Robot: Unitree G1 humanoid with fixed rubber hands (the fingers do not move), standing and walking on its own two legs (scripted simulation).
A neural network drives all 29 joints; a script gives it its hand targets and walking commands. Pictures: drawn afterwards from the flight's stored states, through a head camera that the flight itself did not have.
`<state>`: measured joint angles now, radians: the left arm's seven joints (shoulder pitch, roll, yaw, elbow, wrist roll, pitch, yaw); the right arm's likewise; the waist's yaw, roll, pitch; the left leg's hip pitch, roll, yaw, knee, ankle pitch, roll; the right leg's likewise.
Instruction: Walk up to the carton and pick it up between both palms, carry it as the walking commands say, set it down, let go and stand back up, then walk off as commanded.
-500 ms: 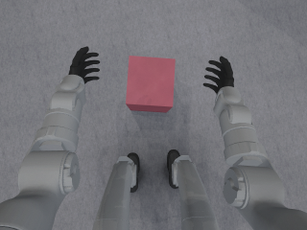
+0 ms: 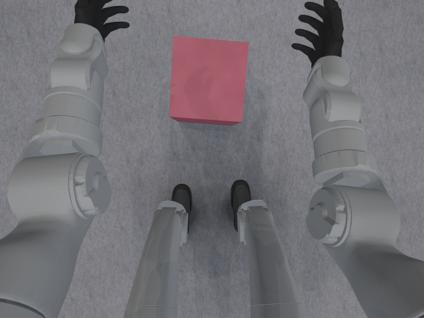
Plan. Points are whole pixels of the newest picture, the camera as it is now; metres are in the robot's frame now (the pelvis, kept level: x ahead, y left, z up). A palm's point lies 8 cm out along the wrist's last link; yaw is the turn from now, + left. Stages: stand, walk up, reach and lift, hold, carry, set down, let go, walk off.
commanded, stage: reach and lift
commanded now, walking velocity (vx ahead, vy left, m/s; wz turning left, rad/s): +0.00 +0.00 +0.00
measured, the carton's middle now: (207, 88) +0.53 +0.01 -0.54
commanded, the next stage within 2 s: none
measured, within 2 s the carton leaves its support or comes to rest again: neither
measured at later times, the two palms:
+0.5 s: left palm (123, 61) +0.54 +0.20 -0.30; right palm (282, 83) +0.50 -0.16 -0.31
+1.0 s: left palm (138, 79) +0.53 +0.19 -0.42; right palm (268, 93) +0.50 -0.16 -0.43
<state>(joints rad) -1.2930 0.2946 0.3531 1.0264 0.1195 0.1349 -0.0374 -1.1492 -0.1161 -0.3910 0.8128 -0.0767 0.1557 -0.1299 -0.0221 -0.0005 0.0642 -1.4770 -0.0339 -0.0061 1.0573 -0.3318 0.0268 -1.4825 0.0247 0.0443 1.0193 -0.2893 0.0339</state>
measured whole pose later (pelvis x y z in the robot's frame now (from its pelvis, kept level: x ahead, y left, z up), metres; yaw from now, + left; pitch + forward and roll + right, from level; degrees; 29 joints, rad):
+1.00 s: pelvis -0.06 +0.00 -0.25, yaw -1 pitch +32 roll -4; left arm -1.72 0.50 0.01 1.26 -0.17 0.14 0.06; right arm -1.58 -0.28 -0.23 1.12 0.18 0.13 -0.16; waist -0.03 -0.03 0.53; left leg -2.09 -0.06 -0.02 2.12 -0.59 0.02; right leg -2.07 0.05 0.00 2.05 -0.55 0.06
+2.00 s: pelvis -0.05 +0.00 -0.29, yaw -1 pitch +32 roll -4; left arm -1.68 0.40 -0.02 1.23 -0.16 0.10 0.09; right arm -1.56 -0.22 -0.21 1.11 0.18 0.09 -0.19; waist -0.01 -0.03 0.52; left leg -2.15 -0.05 -0.02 2.24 -0.65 0.02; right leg -2.14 0.08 0.00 2.17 -0.60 0.07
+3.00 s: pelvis -0.05 -0.01 -0.27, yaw +1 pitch +29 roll -3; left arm -1.67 0.35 0.15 1.06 -0.01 0.29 0.10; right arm -1.49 -0.14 -0.37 0.84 0.01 0.29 -0.20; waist -0.01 -0.01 0.52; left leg -2.07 -0.11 -0.05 2.19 -0.63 -0.02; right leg -2.05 0.11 0.03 2.15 -0.62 0.08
